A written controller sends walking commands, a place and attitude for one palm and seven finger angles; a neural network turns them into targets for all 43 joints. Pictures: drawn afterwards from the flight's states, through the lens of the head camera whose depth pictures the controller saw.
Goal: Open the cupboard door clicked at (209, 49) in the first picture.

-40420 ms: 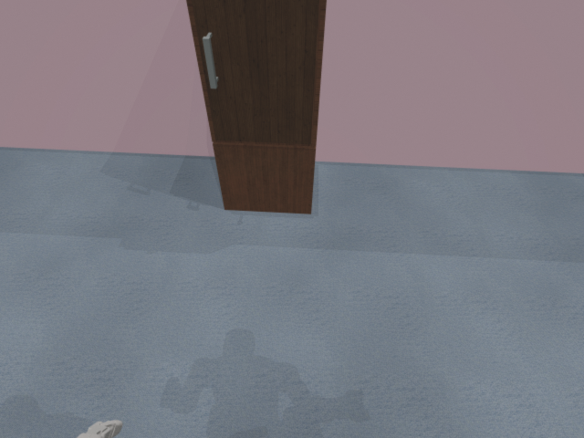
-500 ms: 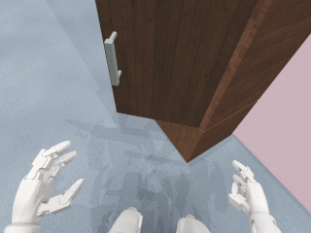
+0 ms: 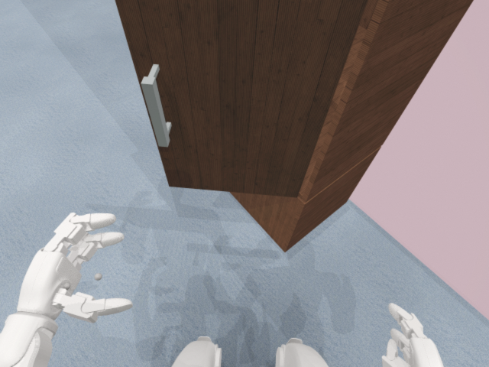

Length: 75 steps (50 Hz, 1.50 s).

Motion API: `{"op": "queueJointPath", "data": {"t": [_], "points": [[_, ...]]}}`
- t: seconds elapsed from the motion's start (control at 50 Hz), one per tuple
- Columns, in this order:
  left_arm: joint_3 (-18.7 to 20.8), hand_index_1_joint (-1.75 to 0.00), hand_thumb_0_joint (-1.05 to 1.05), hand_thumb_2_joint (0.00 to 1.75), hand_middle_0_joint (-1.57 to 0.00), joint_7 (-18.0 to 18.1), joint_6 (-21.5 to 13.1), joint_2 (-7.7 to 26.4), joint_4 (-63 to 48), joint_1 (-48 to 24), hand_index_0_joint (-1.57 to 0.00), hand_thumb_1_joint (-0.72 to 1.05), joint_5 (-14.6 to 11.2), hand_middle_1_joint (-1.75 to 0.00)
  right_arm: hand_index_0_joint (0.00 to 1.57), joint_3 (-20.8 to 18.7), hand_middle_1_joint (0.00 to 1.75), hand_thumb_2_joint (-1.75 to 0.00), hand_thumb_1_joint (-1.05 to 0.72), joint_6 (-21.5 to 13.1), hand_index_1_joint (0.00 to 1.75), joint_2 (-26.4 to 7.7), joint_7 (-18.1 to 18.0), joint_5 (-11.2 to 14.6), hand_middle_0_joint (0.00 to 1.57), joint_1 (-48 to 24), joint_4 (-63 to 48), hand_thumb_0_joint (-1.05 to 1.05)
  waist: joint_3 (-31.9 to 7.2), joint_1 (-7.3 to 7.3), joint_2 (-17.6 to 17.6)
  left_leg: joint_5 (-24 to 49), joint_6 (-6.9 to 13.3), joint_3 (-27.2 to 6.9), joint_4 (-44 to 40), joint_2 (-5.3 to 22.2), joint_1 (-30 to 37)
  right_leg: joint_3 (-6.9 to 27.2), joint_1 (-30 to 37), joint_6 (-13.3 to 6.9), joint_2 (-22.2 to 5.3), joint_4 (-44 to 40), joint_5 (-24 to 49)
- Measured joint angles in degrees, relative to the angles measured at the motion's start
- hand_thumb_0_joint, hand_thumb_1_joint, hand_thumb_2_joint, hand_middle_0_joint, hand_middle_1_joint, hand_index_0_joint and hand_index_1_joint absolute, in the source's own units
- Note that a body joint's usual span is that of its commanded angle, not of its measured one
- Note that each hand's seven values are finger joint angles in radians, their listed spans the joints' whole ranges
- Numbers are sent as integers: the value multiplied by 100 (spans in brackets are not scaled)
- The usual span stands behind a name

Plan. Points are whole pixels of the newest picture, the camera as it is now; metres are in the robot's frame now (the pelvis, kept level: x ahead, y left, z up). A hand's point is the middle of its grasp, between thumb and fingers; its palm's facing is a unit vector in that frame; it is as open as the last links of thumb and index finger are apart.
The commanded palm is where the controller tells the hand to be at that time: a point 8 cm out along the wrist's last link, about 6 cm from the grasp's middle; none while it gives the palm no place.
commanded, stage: raise the hand with hooked fingers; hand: left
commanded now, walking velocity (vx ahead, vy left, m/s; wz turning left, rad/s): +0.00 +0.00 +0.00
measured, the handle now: (159, 108) +0.57 +0.21 +0.06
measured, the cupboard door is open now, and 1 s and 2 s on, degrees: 47 47 47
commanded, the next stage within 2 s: move the hooked fingers beside the handle in 1.02 s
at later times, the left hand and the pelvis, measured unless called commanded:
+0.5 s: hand (59, 224) +0.29 +0.28 +0.08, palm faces +0.01 -1.00 -0.06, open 13.9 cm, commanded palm +0.27 +0.33 +0.08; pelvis +0.01 +0.01 +0.02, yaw +0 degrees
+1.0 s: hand (68, 221) +0.30 +0.27 +0.08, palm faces +0.00 -1.00 -0.04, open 13.9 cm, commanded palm +0.27 +0.32 +0.08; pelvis +0.01 +0.00 +0.02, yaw -1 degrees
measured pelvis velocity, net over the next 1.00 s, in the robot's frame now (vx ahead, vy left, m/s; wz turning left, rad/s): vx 0.01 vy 0.00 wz -0.01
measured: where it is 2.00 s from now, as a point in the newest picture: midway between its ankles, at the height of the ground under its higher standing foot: outside the picture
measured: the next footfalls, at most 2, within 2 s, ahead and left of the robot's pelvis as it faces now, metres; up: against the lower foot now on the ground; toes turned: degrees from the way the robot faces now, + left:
none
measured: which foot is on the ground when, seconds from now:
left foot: down 0.00-1.00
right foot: down 0.00-1.00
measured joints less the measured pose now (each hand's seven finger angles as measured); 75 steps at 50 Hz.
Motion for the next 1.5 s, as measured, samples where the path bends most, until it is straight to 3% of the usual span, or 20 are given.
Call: {"op": "queueJointPath", "data": {"t": [0.18,0.34,0.48,0.62,0.86,1.18,1.3,1.5], "points": [[324,-112,-1,36,-30,148,214,207,58,-437,-30,-36,-112,-112,21,237,30,-90,-90,25,30,244,63,-49,20,-131,-310,1,-28,50,-15,86,22,1,-341,-15,405,10,431,50,14,-387,113],[429,-118,-1,32,-30,-307,640,386,804,-981,-30,-46,-50,-118,21,409,30,-90,-90,150,30,240,56,-54,21,-118,-296,1,33,139,64,125,64,2,-446,-45,456,14,498,89,-6,-513,160],[689,-120,-2,31,-30,-430,435,520,983,-1398,-30,-49,-104,-120,21,378,30,-90,-90,166,30,203,20,-84,21,5,-120,1,116,109,17,138,55,8,-518,-28,524,23,570,93,19,-610,194],[846,-120,-2,30,-30,-666,687,760,1449,-1682,-30,-49,-192,-120,21,314,30,-90,-90,246,30,103,22,-44,21,142,-96,1,89,15,51,206,64,67,-702,-28,615,85,625,103,30,-759,263],[835,-120,-2,30,-30,-526,406,537,1391,-1550,-30,-49,-111,-120,21,244,30,-90,-90,290,30,84,101,-86,21,195,-156,1,95,-16,-13,219,30,84,-715,-4,614,105,594,66,54,-734,262],[797,-120,-2,30,-30,-653,469,573,1650,-1673,-30,-50,-145,-120,21,352,30,-90,-90,302,30,137,24,-54,21,67,-201,1,72,46,42,249,-30,34,-720,16,619,60,593,-2,75,-704,253],[813,-120,-2,30,-31,-636,409,640,2040,-2215,-30,-50,-27,-121,21,363,30,-90,-90,292,30,101,-49,-63,21,11,-98,1,130,39,6,219,-58,-19,-591,26,473,7,470,-33,78,-591,214],[996,-120,-2,30,-30,-761,514,952,2669,-2841,-30,-50,42,-120,21,338,30,-90,-90,441,30,79,-16,-59,21,143,-63,1,55,-122,-1,195,-67,58,-580,77,334,85,282,-41,129,-563,219]]}}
